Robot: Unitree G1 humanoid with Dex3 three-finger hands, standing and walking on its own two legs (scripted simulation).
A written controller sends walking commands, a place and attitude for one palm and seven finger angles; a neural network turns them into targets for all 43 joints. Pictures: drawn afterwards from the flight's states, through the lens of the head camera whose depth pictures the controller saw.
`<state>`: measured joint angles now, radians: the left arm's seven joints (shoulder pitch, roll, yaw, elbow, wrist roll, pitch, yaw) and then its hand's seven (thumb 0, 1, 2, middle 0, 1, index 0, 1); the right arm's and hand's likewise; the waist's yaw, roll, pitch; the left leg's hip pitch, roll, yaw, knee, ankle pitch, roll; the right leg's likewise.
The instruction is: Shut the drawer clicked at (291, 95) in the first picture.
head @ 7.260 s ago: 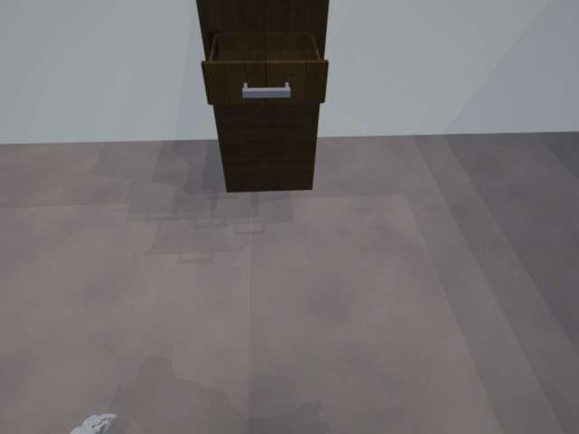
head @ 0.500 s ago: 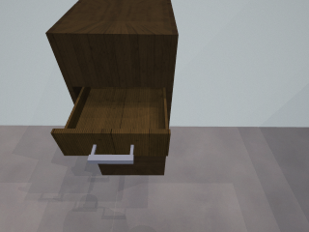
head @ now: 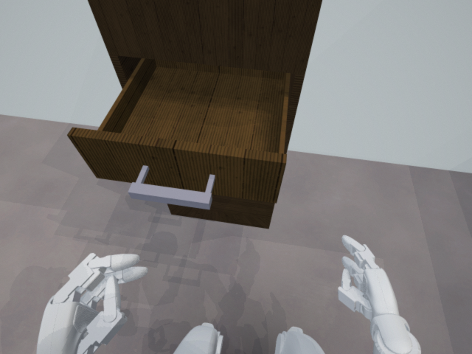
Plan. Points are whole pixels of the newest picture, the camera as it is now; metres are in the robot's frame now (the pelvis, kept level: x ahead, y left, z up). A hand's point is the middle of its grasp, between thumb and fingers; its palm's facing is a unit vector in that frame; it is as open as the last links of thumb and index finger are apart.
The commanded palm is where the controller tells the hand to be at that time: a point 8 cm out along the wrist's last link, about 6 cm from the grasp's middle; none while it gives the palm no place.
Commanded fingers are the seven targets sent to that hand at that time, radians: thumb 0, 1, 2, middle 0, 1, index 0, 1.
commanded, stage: raise the hand and make a fist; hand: left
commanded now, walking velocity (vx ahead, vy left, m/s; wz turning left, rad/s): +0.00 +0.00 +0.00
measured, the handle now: (174, 185) +0.39 +0.18 +0.02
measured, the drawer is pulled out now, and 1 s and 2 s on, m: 0.24 0.24 0.24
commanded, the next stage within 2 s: bring the fist close to the handle in 1.28 s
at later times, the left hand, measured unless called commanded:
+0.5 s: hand (156, 299) +0.18 +0.13 +0.09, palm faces -0.08 -1.00 -0.01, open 3.1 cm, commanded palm +0.15 +0.20 +0.10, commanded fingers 0.00 0.90 0.90 -1.34 -1.53 -1.34 -1.53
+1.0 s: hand (139, 275) +0.19 +0.15 +0.13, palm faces +0.02 -1.00 -0.01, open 3.3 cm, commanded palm +0.16 +0.19 +0.13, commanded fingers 0.00 0.90 0.90 -1.40 -1.60 -1.40 -1.60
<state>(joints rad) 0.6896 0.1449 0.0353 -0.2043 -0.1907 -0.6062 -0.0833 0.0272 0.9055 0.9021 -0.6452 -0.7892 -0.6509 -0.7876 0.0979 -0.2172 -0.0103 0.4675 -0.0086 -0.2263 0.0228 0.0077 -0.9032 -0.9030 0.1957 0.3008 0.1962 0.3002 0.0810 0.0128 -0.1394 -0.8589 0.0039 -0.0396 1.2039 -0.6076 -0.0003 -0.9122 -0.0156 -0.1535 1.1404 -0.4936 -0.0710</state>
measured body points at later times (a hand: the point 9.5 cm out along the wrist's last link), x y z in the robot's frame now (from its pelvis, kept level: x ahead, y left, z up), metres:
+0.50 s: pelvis +0.01 +0.00 +0.02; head +0.08 +0.00 +0.46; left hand +0.18 +0.18 +0.09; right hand +0.20 -0.26 -0.05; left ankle -0.01 +0.12 -0.64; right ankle +0.04 -0.08 -0.64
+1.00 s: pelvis +0.02 +0.03 +0.03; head +0.05 +0.02 +0.48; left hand +0.19 +0.20 +0.13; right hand +0.20 -0.20 -0.03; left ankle -0.01 +0.12 -0.64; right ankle +0.04 -0.08 -0.64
